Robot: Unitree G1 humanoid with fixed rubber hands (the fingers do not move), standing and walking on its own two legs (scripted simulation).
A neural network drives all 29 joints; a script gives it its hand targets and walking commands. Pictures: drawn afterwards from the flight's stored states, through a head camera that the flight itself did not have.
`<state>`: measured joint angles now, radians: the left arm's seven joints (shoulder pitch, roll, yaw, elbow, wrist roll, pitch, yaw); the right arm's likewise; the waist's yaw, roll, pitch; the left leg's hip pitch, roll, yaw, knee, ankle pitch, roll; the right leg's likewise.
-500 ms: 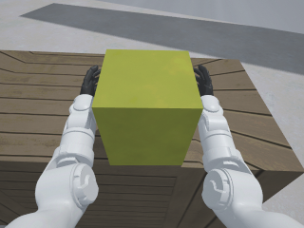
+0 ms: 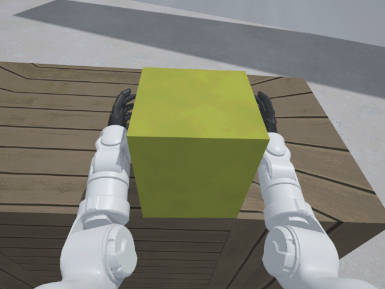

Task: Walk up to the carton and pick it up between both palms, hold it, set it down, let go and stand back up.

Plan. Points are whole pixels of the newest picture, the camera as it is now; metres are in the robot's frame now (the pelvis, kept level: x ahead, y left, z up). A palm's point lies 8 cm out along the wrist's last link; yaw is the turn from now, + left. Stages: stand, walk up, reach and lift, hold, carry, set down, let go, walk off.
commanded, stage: reach and lift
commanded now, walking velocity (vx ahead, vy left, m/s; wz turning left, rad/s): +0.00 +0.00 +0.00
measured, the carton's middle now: (192, 146) +0.39 -0.02 +0.11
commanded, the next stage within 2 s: none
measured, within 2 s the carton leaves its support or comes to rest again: leaves its support in 0.52 s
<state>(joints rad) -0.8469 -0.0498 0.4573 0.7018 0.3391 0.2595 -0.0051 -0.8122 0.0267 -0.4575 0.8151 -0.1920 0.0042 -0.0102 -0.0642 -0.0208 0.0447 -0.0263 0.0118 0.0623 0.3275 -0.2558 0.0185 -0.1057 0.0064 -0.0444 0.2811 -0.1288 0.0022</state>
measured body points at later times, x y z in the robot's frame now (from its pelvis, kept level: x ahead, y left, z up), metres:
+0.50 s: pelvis +0.00 +0.00 +0.00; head +0.00 +0.02 +0.45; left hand +0.43 +0.13 +0.15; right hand +0.41 -0.17 +0.16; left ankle -0.05 +0.10 -0.75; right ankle +0.02 -0.12 -0.75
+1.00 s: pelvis -0.04 -0.02 +0.00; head -0.05 +0.02 +0.45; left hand +0.39 +0.15 +0.18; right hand +0.38 -0.16 +0.16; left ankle -0.05 +0.10 -0.75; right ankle +0.02 -0.12 -0.75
